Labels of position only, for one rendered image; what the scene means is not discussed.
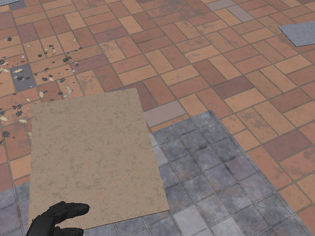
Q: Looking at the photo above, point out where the left robot hand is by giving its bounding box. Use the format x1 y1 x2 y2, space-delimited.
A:
26 201 90 236

